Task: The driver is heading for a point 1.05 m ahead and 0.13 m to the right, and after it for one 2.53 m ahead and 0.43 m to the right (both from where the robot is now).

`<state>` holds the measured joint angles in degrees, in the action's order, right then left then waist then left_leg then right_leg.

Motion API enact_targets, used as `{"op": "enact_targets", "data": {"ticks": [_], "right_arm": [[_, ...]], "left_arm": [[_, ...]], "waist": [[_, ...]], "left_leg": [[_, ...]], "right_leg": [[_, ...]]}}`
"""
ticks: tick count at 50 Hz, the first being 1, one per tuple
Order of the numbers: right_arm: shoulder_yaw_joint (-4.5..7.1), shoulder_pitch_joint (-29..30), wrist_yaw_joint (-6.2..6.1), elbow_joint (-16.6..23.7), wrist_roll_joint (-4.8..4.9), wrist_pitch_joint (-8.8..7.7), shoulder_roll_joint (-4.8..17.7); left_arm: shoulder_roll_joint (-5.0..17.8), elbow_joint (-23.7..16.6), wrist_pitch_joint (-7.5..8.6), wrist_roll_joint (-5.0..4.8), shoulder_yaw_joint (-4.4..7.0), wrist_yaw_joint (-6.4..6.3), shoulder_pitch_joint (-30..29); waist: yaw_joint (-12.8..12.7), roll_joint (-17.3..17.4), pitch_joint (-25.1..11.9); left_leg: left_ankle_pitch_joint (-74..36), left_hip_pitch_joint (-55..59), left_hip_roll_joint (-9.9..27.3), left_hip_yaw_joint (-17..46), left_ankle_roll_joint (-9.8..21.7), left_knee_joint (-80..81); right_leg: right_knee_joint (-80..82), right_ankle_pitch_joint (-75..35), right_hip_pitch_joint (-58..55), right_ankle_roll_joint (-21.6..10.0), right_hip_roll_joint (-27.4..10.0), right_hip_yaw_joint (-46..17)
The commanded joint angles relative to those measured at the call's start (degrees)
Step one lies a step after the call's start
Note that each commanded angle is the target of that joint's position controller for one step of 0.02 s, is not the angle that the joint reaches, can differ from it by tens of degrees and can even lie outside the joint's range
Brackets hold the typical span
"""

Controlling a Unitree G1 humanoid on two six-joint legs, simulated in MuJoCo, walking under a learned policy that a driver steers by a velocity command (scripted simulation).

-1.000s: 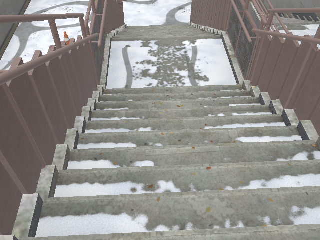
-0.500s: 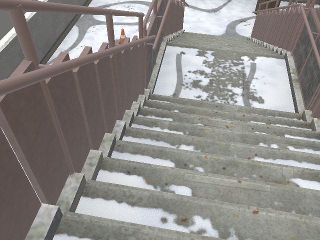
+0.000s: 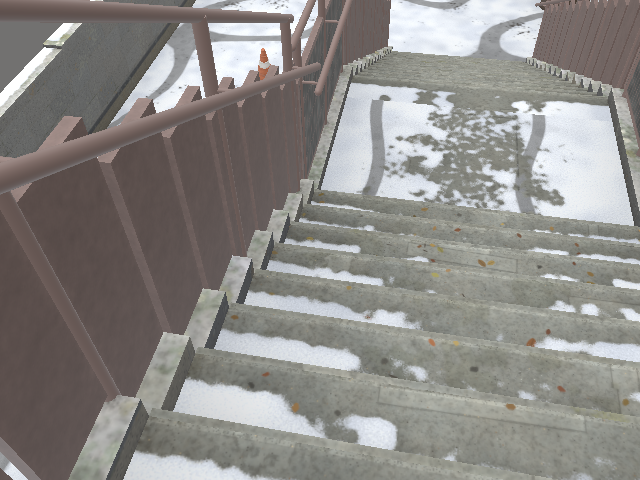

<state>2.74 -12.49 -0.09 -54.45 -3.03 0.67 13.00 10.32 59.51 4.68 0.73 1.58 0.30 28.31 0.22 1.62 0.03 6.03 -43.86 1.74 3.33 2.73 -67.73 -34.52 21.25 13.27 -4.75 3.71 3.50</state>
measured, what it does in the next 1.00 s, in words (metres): goes down: left foot 0.16 m lower, then right foot 0.16 m lower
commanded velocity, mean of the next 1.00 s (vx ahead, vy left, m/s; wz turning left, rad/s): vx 0.50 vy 0.00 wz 0.01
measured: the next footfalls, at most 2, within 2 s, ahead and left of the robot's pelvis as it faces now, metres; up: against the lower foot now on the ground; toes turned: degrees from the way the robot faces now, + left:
left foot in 0.32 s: +0.33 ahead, +0.13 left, -0.16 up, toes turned +3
right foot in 0.88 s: +0.63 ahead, -0.06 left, -0.32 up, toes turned -1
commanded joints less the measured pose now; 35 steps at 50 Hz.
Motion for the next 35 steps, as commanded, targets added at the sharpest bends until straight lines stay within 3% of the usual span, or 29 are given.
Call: {"op": "enact_targets", "data": {"ticks": [1, 2, 3, 4, 6, 9, 12, 13, 14, 15, 16, 17, 18, 19, 20, 21, 22, 23, 24, 25, 26, 27, 28, 29, 31, 32, 33, 35], "right_arm": [[0.76, -3.1, 0.94, 0.1, 0.35, 0.37, 2.4], [1.29, 2.3, 1.16, 1.6, 1.06, -0.48, 4.1], [1.20, 6.1, 1.35, 2.1, 0.58, -1.03, 3.8], [0.96, 9.7, 1.71, 3.0, 0.04, -2.00, 3.9], [0.41, 11.9, 2.75, 3.1, 0.56, -2.42, 1.6], [0.08, 16.0, 2.76, 5.7, 1.65, -2.37, 1.3], [-0.37, 17.5, 1.75, 7.0, 2.28, -3.44, 2.0], [-0.09, 13.2, 0.87, 5.8, 2.89, -3.60, 2.7], [0.35, 7.3, 0.14, 3.7, 2.69, -3.84, 3.7], [1.02, -3.3, -0.21, 0.1, 1.86, -4.07, 4.7], [2.16, -13.1, -0.01, -3.1, 0.82, -3.95, 7.6], [2.51, -20.6, 0.98, -4.5, 0.18, -3.85, 10.7], [2.41, -23.4, 2.10, -3.9, 1.97, -3.44, 9.8], [3.82, -21.5, 1.92, -3.5, 2.81, -3.23, 13.1], [2.28, -14.8, 1.42, -1.7, 2.89, -2.55, 6.4], [2.01, -12.9, 0.55, -1.5, 2.27, -2.82, 6.8], [0.23, -10.1, 0.34, -2.0, 1.62, -3.78, 2.9], [0.16, -9.5, -0.34, -2.6, 2.52, -4.75, 3.4], [0.33, -7.1, -0.45, -3.0, 3.09, -5.69, 4.2], [0.64, -8.6, -1.00, -3.2, 3.26, -5.93, 6.5], [0.98, -11.2, -1.12, -4.7, 3.20, -5.61, 7.3], [1.27, -12.7, -1.11, -4.5, 2.81, -5.69, 8.0], [0.99, -14.2, -0.92, -4.9, 3.16, -5.76, 5.5], [0.28, -15.4, -1.09, -6.3, 3.72, -5.93, 2.7], [0.21, -15.0, -1.74, -6.1, 2.91, -5.99, 2.0], [0.02, -15.0, -2.04, -5.7, 3.29, -5.94, 2.1], [0.17, -14.2, -1.94, -5.0, 3.16, -6.00, 3.5], [0.29, -16.2, -2.08, -4.8, 2.80, -5.88, 4.1]], "left_arm": [[7.8, -1.6, 1.47, -0.76, 1.70, -0.69, 2.2], [7.2, -2.0, 1.68, -0.96, 1.37, -1.03, 2.4], [7.0, -1.9, 1.76, -0.54, 1.26, -1.14, 3.8], [5.9, -2.7, 1.86, -0.64, 1.05, -1.75, 2.4], [6.1, -2.8, 1.06, 0.44, 0.68, -1.37, 1.5], [7.3, -2.3, 0.25, 1.10, 0.78, -0.90, 2.7], [6.5, -0.3, -0.61, 2.12, 0.62, -1.91, 6.4], [6.9, 0.8, -1.49, 2.32, 0.58, -2.78, 7.7], [7.7, 1.2, -2.23, 2.71, 0.70, -3.58, 8.0], [8.2, 1.4, -2.44, 2.16, 0.56, -3.65, 7.8], [8.3, 1.7, -2.39, 1.49, 0.75, -3.34, 7.7], [4.6, 1.3, -1.71, -0.48, 0.90, -2.97, 12.2], [7.1, -0.5, -1.19, -2.10, 0.80, -3.83, 13.2], [6.8, -3.5, -1.24, -1.90, 0.50, -3.74, 5.3], [10.1, -4.3, -2.23, 0.82, 1.57, -2.83, -3.4], [9.3, -5.5, -2.96, 1.69, 1.89, -2.09, -4.6], [10.1, -4.8, -3.16, 1.89, 2.35, -1.78, -6.5], [7.8, -3.5, -3.74, 2.60, 2.00, -1.38, -4.8], [5.6, -3.6, -4.45, 2.00, 1.63, -0.46, -5.8], [4.7, -4.2, -4.71, 2.72, 1.74, -0.13, -6.3], [3.6, -3.6, -5.21, 3.50, 1.23, -0.26, -4.8], [4.0, -2.5, -5.57, 2.70, 1.64, -0.40, -1.4], [5.2, -3.6, -5.47, 1.58, 2.19, -0.23, -4.6], [6.8, -6.0, -4.65, 1.45, 2.86, 0.33, -11.1], [7.0, -8.2, -3.36, 2.07, 2.86, 0.88, -16.9], [5.7, -8.7, -2.90, 2.45, 2.30, 1.22, -18.4], [5.0, -9.1, -2.89, 2.23, 2.08, 1.25, -20.0], [5.0, -10.5, -3.09, 2.35, 1.85, 1.11, -24.0]], "waist": [[2.7, -7.5, 1.7], [1.5, -4.4, 3.5], [-0.6, -4.7, 4.7], [-0.8, -2.7, 5.1], [-2.8, -1.4, 5.2], [-6.8, -5.0, 8.6], [-10.4, -5.7, 11.0], [-9.1, -5.4, 11.2], [-6.7, -3.5, 8.8], [-2.1, 0.2, 4.1], [2.4, 3.1, -1.3], [2.0, 12.4, -11.4], [4.1, 7.4, -17.8], [6.1, 10.8, -15.1], [5.1, 0.8, -7.1], [3.4, 6.7, -3.5], [0.5, -1.4, 2.9], [-1.8, 1.8, 5.6], [-4.3, -0.5, 7.1], [-4.3, 2.4, 6.8], [-4.2, 3.8, 4.0], [-4.8, 4.3, 0.4], [-3.9, 2.3, 1.3], [-2.4, 1.5, 2.7], [-1.3, -0.1, 4.2], [-0.7, -1.0, 3.4], [0.0, -0.7, 3.7], [2.4, -1.2, 6.0]], "left_leg": [[-17.6, 1.1, 3.2, 1.8, 0.2, 6.6], [-22.8, -3.8, 3.1, 2.2, 0.9, 15.1], [-24.4, -5.8, 3.2, 1.7, 1.0, 18.1], [-31.7, -2.2, 3.0, 1.2, 0.2, 25.4], [-37.6, 10.7, 0.8, -3.2, 0.0, 29.8], [-32.1, 11.9, 0.1, -4.3, -0.2, 36.6], [-26.9, 13.9, 1.9, -3.7, 0.1, 48.2], [-22.9, 17.3, 2.8, -2.7, 0.2, 50.6], [-22.4, 22.1, 2.9, -3.3, 0.9, 53.3], [-25.3, 33.9, 1.2, -7.0, 1.3, 55.8], [-27.9, 49.9, 3.8, -4.6, 2.0, 52.5], [-55.5, 71.4, 14.3, 3.4, 6.4, 28.0], [-50.1, 79.6, 20.0, 10.5, 9.7, 23.5], [-15.4, 74.8, 26.1, 21.6, 17.7, 36.6], [6.0, 60.5, 19.5, 18.7, 15.8, 46.3], [5.0, 51.4, 22.8, 22.6, 18.8, 47.1], [-4.2, 40.1, 18.4, 17.0, 15.0, 45.0], [-11.4, 30.5, 16.8, 14.1, 13.8, 44.9], [-7.2, 21.5, 11.2, 8.6, 11.0, 48.6], [-12.8, 20.7, 10.5, 8.2, 11.9, 48.8], [-21.8, 21.5, 11.1, 7.6, 12.7, 47.2], [-25.4, 25.1, 11.9, 8.0, 13.1, 44.5], [-19.5, 27.6, 9.8, 6.8, 12.4, 43.6], [-9.2, 30.3, 9.2, 8.4, 11.2, 41.6], [4.4, 28.2, 6.9, 7.2, 10.1, 39.3], [9.5, 24.7, 5.8, 6.2, 9.3, 38.7], [12.8, 22.1, 5.7, 6.4, 9.0, 37.8], [14.6, 21.5, 5.7, 6.5, 8.8, 34.1]], "right_leg": [[9.4, -29.6, 0.9, -8.3, -15.3, -16.8], [7.8, -19.5, -2.6, -7.7, -13.5, -16.2], [6.6, -15.4, -4.5, -8.0, -13.6, -18.0], [4.5, -9.7, -2.2, -7.1, -12.0, -16.2], [3.1, -0.7, 7.3, -6.6, -10.3, -14.0], [-3.0, -4.5, 4.7, -6.9, -10.1, -14.5], [-9.7, -15.9, -2.9, -6.8, -10.2, -14.4], [-14.9, -21.7, -4.7, -7.2, -10.6, -14.9], [-23.0, -26.4, -6.5, -7.4, -10.4, -13.8], [-34.8, -29.2, -4.0, -7.0, -8.6, -11.1], [-51.1, -14.7, 6.5, -6.1, -5.1, -9.1], [-75.8, 32.4, 25.8, -2.8, 1.1, -6.2], [-79.1, 29.9, 38.0, -2.4, -1.5, -8.4], [-78.7, 21.3, 48.4, -1.9, -2.6, -6.6], [-72.2, 13.1, 46.1, -1.6, -4.7, -5.0], [-69.4, 10.6, 43.8, -0.6, -4.8, -6.3], [-53.2, -0.8, 39.5, -0.1, -7.3, -12.7], [-46.8, -1.6, 32.5, 1.2, -7.6, -11.3], [-33.8, -8.7, 25.1, 3.7, -8.7, -9.0], [-28.9, -11.1, 22.4, 4.9, -7.7, -6.6], [-29.5, -11.9, 20.1, 5.2, -7.6, -5.3], [-32.5, -17.8, 20.8, 4.4, -7.6, -5.3], [-27.5, -24.9, 25.3, 3.4, -8.5, -6.5], [-22.4, -31.6, 29.8, 3.0, -9.5, -9.6], [-11.9, -43.1, 29.4, 2.8, -8.3, -9.3], [-9.0, -50.0, 24.0, 2.6, -7.6, -7.7], [-8.0, -51.2, 20.0, 2.8, -6.8, -5.9], [-5.2, -49.8, 18.8, 3.2, -5.9, -5.2]]}}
